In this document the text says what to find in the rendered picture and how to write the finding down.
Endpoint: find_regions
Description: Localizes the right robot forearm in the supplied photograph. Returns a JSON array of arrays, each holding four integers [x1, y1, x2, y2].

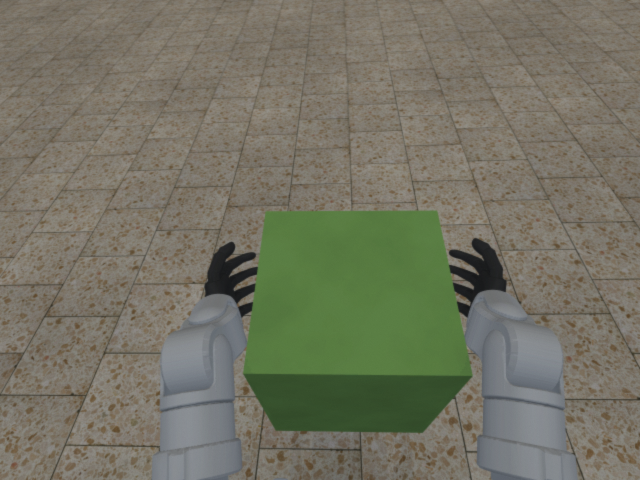
[[464, 290, 578, 480]]

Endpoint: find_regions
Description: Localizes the left robot forearm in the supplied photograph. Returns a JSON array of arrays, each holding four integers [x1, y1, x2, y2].
[[151, 294, 247, 480]]

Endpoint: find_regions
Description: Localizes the robot left hand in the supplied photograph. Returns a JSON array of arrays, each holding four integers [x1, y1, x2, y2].
[[205, 242, 258, 318]]

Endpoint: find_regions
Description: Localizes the robot right hand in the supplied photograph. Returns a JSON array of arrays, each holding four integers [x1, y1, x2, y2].
[[449, 238, 507, 318]]

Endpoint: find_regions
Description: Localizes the carton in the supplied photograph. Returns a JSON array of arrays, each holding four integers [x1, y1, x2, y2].
[[243, 211, 473, 433]]

